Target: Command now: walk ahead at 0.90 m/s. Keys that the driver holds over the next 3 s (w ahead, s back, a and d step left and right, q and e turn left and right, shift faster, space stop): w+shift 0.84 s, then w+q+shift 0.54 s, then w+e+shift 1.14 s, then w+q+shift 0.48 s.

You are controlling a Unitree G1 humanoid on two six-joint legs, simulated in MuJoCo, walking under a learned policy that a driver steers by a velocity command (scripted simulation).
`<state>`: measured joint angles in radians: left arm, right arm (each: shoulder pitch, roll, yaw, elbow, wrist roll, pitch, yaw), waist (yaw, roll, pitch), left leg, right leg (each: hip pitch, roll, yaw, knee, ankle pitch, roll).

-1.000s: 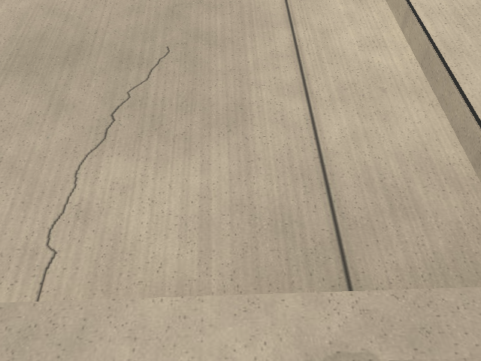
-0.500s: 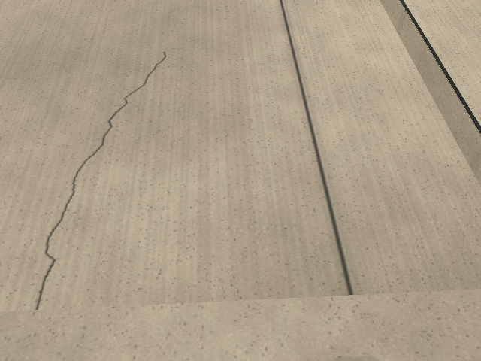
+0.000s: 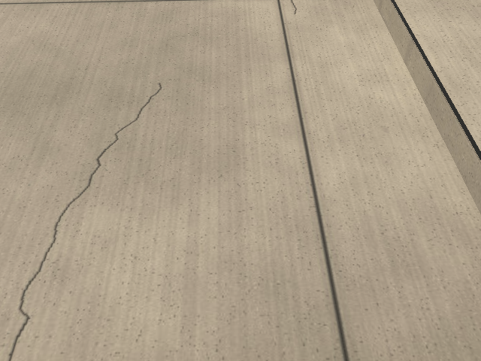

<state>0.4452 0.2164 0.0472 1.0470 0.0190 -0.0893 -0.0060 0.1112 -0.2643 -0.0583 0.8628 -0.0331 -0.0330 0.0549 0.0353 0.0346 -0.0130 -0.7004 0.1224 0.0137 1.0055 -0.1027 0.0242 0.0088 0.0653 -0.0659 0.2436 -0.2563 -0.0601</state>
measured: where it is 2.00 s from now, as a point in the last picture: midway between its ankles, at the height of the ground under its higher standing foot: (202, 110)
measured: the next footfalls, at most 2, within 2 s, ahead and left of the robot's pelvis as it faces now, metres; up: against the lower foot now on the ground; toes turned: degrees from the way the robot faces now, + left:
left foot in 0.22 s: +0.38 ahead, +0.13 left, +0.00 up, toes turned +4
right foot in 0.80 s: +0.85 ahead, -0.05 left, -0.15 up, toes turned -4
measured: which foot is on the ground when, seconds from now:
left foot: up 0.00-0.20, down 0.22-0.78, up 0.80-1.00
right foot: down 0.00-0.24, up 0.26-0.78, down 0.80-1.00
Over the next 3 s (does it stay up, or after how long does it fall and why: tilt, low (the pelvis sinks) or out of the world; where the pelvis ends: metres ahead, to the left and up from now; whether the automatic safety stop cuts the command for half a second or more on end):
stays up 2.79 0.17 -0.18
